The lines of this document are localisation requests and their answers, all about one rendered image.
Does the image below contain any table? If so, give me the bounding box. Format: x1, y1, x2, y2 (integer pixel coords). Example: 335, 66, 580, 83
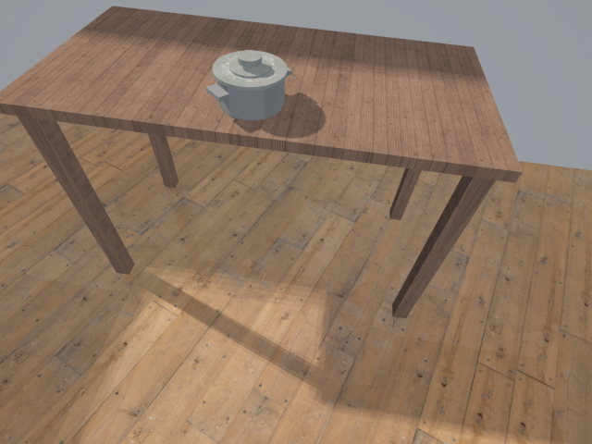
0, 6, 523, 318

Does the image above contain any lid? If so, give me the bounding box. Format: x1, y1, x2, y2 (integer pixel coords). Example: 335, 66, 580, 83
213, 51, 288, 91

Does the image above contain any knob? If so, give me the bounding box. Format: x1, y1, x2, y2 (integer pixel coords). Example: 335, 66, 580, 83
238, 50, 262, 68

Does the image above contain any pot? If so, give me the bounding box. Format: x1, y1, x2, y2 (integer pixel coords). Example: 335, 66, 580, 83
205, 68, 292, 121

